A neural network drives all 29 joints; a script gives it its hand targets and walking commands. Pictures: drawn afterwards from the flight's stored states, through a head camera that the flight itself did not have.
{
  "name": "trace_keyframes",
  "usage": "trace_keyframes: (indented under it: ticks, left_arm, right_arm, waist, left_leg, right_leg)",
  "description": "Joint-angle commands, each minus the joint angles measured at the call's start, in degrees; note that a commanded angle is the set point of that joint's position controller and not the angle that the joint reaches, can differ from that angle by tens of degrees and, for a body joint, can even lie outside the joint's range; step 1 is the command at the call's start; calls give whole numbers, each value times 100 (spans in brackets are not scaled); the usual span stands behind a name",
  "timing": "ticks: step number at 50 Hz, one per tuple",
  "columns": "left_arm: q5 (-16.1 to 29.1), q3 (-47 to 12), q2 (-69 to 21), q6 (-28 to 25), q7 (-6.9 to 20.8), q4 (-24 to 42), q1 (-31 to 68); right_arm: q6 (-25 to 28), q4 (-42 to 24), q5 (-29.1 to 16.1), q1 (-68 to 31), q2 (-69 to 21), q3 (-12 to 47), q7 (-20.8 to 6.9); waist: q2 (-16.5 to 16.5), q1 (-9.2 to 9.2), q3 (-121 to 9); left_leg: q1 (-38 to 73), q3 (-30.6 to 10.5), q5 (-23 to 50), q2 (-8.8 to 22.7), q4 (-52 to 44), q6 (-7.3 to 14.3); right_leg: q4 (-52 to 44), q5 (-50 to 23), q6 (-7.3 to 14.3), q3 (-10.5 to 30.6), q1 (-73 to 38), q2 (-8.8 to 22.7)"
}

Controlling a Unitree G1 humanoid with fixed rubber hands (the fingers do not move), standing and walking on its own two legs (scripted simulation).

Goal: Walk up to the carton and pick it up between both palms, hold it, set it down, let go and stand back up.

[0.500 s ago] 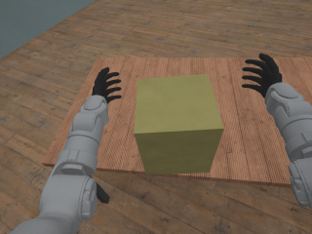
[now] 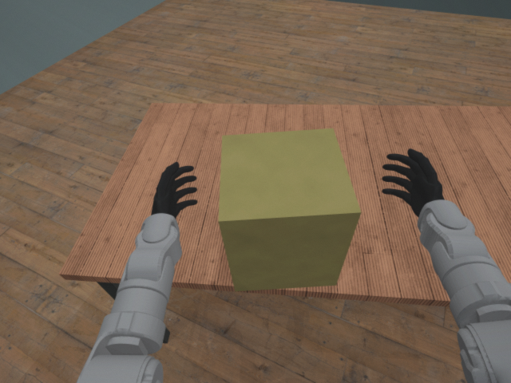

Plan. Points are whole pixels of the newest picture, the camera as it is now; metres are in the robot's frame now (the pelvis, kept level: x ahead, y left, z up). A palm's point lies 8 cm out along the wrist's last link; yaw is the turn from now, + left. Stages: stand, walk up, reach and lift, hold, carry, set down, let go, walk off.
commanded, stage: set down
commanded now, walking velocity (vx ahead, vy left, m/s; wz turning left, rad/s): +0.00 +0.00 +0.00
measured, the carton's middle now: (281, 213) +0.44 +0.03 -0.02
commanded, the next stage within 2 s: none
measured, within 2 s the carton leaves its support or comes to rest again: neither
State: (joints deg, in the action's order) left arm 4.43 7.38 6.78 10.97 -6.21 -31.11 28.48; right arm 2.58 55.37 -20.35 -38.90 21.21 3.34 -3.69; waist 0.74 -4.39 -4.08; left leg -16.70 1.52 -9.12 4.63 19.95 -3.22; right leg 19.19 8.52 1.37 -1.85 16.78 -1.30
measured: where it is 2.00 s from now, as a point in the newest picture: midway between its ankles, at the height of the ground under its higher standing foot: outside the picture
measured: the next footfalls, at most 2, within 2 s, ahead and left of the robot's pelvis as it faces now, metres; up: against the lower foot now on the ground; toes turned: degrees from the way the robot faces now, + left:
none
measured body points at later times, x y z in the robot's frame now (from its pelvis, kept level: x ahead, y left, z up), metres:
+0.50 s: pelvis +0.00 +0.01 +0.00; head +0.02 +0.00 +0.45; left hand +0.32 +0.20 +0.02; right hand +0.35 -0.21 +0.01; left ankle +0.00 +0.15 -0.75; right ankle +0.01 -0.10 -0.75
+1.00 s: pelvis +0.01 +0.01 -0.01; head +0.03 -0.01 +0.44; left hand +0.26 +0.21 -0.04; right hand +0.27 -0.22 -0.06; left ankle +0.00 +0.15 -0.75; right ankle +0.01 -0.10 -0.75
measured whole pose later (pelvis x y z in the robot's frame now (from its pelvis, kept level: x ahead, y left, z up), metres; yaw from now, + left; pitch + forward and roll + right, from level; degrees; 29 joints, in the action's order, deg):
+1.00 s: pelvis +0.01 +0.01 -0.01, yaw -1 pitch +4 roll +0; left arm 6.4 0.4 4.5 -23.0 -8.3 -42.7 1.9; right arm 32.8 59.5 -21.5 -8.7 18.5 9.8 -7.9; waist 1.7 -2.7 -1.7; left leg -16.3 3.0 -14.4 4.1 27.3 -2.8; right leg 28.8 14.4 1.1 -0.1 18.1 -0.6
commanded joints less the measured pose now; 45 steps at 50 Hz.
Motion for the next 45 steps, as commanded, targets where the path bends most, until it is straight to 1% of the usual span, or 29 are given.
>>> trace_keyframes:
  ticks: [1, 3, 6, 7, 10, 13, 15, 16, 17, 18, 19, 21, 22, 23, 24, 26, 27, 28, 30, 33, 34, 35, 36, 37, 38, 39, 40, 42, 45]
  left_arm:
    - [-275, 138, 412, -442, -4, 1140, 910]
    - [-317, 90, 283, -592, 25, 1204, 503]
    - [-194, 52, 349, -927, -15, 1402, 321]
    - [-159, 19, 420, -1095, -64, 1562, 385]
    - [-8, -44, 419, -1410, -186, 1335, 593]
    - [218, -262, 408, -1699, -301, 1326, 693]
    - [222, -323, 361, -1795, -335, 1130, 645]
    - [198, -307, 314, -1819, -323, 1013, 466]
    - [142, -329, 283, -1845, -295, 920, 321]
    - [123, -355, 244, -1875, -271, 919, 82]
    - [57, -313, 179, -1905, -223, 630, -98]
    - [-22, -302, 99, -1981, -181, 572, -493]
    - [-21, -339, 59, -2045, -175, 746, -663]
    - [-28, -308, 85, -2084, -167, 674, -669]
    - [-104, -260, 44, -2108, -147, 459, -809]
    - [-115, -250, 41, -2215, -146, 319, -810]
    - [-86, -291, 62, -2314, -175, 382, -638]
    - [-50, -321, 65, -2412, -218, 420, -719]
    - [-112, -298, 117, -2579, -252, 245, -707]
    - [-74, -314, 115, -2927, -310, 629, -1113]
    - [-41, -380, 91, -3004, -314, 522, -1116]
    - [-54, -382, 86, -3102, -324, 454, -1202]
    - [-82, -401, 68, -3172, -328, 415, -1295]
    - [-31, -418, 96, -3268, -325, 457, -1480]
    - [17, -468, 101, -3362, -322, 395, -1460]
    - [12, -446, 131, -3434, -309, 238, -1531]
    - [51, -480, 128, -3496, -290, 206, -1576]
    - [153, -582, 77, -3583, -250, -64, -1654]
    - [196, -646, 91, -3696, -240, -168, -1717]
  right_arm:
    - [560, -852, -137, -1319, 871, -35, -78]
    - [747, -960, -202, -993, 829, 22, -105]
    - [1022, -1390, -94, -799, 811, -61, -120]
    - [1126, -1575, -61, -765, 773, -117, -112]
    - [1218, -1729, -7, -881, 700, -105, -169]
    - [1319, -1890, 26, -877, 749, -212, -207]
    - [1323, -1558, -28, -618, 795, -222, -217]
    - [1333, -1441, -29, -496, 812, -162, -216]
    - [1362, -1207, -82, -249, 756, -91, -222]
    - [1442, -1251, -93, -118, 774, -86, -226]
    - [1508, -1078, -47, -3, 723, -36, -214]
    - [1693, -987, -98, 260, 780, 8, -217]
    - [1808, -1059, -111, 440, 802, -12, -219]
    - [1899, -1137, -90, 389, 780, 15, -212]
    - [1920, -938, -64, 495, 720, 91, -221]
    - [1973, -815, 30, 621, 576, 58, -247]
    - [2018, -802, 14, 622, 520, 54, -275]
    - [2111, -914, 47, 667, 541, 28, -288]
    - [2240, -690, 1, 788, 507, 88, -291]
    - [2593, -874, -212, 1118, 577, 267, -299]
    - [2676, -810, -252, 1051, 639, 260, -318]
    - [2750, -708, -316, 1231, 572, 331, -337]
    - [2832, -618, -312, 1325, 612, 299, -345]
    - [2939, -754, -318, 1453, 633, 330, -352]
    - [3021, -803, -306, 1468, 595, 366, -358]
    - [3097, -684, -276, 1522, 608, 351, -361]
    - [3164, -632, -260, 1632, 574, 347, -355]
    - [3240, -543, -219, 1673, 532, 398, -377]
    - [3294, -412, -186, 1854, 482, 433, -418]
  waist:
    - [-145, -2, -2046]
    - [-187, 58, -1866]
    - [-393, 73, -1771]
    - [-317, 48, -1928]
    - [-349, -22, -1913]
    - [-280, 51, -2231]
    - [-73, 78, -2200]
    - [-156, 75, -2202]
    - [-93, 96, -2138]
    - [-173, 122, -2215]
    - [-227, 125, -2102]
    - [-258, 131, -1998]
    - [-297, 157, -2024]
    - [-417, 141, -1876]
    - [-525, 122, -1519]
    - [-548, 107, -1110]
    - [-426, 98, -1084]
    - [-412, 88, -1194]
    - [-317, 108, -1176]
    - [-190, 62, -1565]
    - [-162, 125, -1581]
    - [-88, 90, -1480]
    - [9, 140, -1552]
    - [-118, 138, -1605]
    - [-126, 151, -1608]
    - [-155, 129, -1515]
    - [-161, 178, -1515]
    - [-310, 170, -1225]
    - [-322, 175, -1008]
  left_leg:
    - [1255, 175, 2152, -543, 171, 113]
    - [1312, 160, 2208, -548, 194, 117]
    - [1057, 179, 1810, -564, 162, 201]
    - [1011, 204, 1698, -571, 168, 199]
    - [716, 254, 1165, -554, 147, 272]
    - [764, 236, 1139, -507, 241, 212]
    - [827, 236, 1207, -515, 297, 133]
    - [883, 238, 1166, -521, 286, 139]
    - [904, 211, 1230, -517, 289, 151]
    - [986, 194, 1356, -511, 311, 144]
    - [990, 197, 1413, -534, 339, 157]
    - [1098, 159, 1687, -530, 358, 136]
    - [1234, 141, 1856, -508, 371, 108]
    - [1175, 178, 1759, -529, 377, 146]
    - [1053, 171, 1541, -536, 315, 190]
    - [872, 200, 1074, -535, 201, 233]
    - [764, 223, 881, -537, 178, 222]
    - [734, 225, 931, -525, 228, 222]
    - [623, 235, 887, -530, 336, 213]
    - [785, 233, 1448, -536, 503, 105]
    - [860, 218, 1385, -524, 527, 100]
    - [871, 210, 1409, -535, 581, 91]
    - [937, 193, 1371, -533, 592, 71]
    - [964, 220, 1375, -541, 620, 94]
    - [914, 216, 1391, -551, 678, 95]
    - [831, 204, 1305, -551, 690, 88]
    - [831, 191, 1276, -541, 709, 73]
    - [779, 193, 1024, -533, 684, 84]
    - [711, 195, 861, -549, 671, 108]
  right_leg:
    - [-18, -1521, -220, 71, -1215, -312]
    - [-33, -1650, -206, 80, -1230, -303]
    - [2, -1295, -205, 87, -1130, -300]
    - [32, -1225, -189, 102, -1124, -262]
    - [83, -772, -144, 191, -970, -207]
    - [144, -693, -95, 199, -738, -224]
    - [139, -651, -45, 236, -662, -217]
    - [111, -629, -56, 228, -681, -223]
    - [122, -707, -34, 242, -704, -209]
    - [130, -788, -50, 220, -724, -232]
    - [146, -873, -68, 229, -745, -227]
    - [187, -1118, -54, 201, -831, -278]
    - [166, -1188, -47, 164, -825, -315]
    - [148, -1106, -57, 184, -828, -307]
    - [120, -938, -71, 201, -782, -285]
    - [65, -476, -69, 237, -657, -229]
    - [62, -201, -27, 255, -583, -195]
    - [108, -290, -10, 241, -611, -198]
    - [225, -409, 12, 284, -661, -166]
    - [429, -1189, 19, 262, -907, -203]
    - [420, -1068, 37, 236, -778, -214]
    - [438, -1031, 42, 247, -709, -203]
    - [416, -953, 55, 254, -634, -194]
    - [424, -994, 39, 274, -651, -196]
    - [488, -1096, 20, 284, -586, -195]
    - [535, -1080, 28, 262, -594, -192]
    - [547, -1057, 17, 273, -574, -187]
    - [514, -714, 13, 251, -404, -193]
    - [508, -432, 29, 297, -245, -158]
